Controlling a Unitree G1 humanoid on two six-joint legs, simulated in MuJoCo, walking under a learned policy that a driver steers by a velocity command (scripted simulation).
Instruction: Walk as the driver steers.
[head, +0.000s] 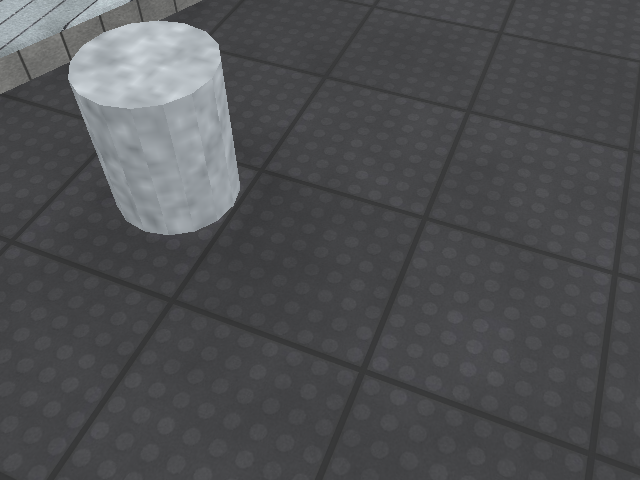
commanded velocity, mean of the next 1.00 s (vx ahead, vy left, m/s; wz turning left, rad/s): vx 0.50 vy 0.00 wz -0.28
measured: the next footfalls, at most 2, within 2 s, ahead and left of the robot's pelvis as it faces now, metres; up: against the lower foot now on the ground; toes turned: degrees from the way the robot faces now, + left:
left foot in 0.38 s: +0.39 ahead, +0.12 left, +0.00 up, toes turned +3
right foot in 0.94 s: +0.63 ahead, -0.09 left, +0.00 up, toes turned -23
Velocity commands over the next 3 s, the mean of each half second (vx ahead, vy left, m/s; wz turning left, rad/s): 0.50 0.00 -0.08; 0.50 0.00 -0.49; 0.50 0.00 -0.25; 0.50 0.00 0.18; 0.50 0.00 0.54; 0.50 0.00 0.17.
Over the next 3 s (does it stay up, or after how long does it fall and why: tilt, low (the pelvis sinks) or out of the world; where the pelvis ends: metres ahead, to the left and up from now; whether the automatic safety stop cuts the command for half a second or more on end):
stays up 1.52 -0.24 0.00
